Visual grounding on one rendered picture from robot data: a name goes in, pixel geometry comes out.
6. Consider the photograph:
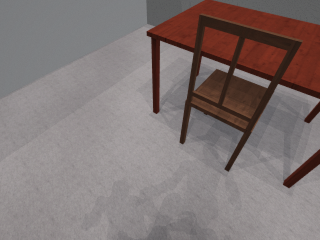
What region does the table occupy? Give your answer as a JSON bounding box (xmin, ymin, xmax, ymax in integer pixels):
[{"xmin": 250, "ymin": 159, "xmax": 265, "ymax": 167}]
[{"xmin": 146, "ymin": 0, "xmax": 320, "ymax": 188}]

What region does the chair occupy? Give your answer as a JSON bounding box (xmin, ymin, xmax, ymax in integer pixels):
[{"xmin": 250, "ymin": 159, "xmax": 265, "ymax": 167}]
[{"xmin": 179, "ymin": 13, "xmax": 303, "ymax": 172}]

